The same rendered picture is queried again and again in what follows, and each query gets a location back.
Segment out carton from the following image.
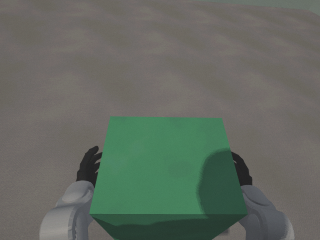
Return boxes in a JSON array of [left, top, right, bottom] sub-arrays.
[[89, 116, 248, 240]]

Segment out right robot hand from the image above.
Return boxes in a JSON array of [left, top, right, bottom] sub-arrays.
[[231, 151, 253, 186]]

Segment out left robot hand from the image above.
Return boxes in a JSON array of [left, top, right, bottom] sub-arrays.
[[76, 146, 103, 188]]

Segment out robot left forearm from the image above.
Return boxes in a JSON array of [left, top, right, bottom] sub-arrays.
[[39, 180, 95, 240]]

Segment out robot right forearm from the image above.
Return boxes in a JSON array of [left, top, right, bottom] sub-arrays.
[[238, 185, 295, 240]]

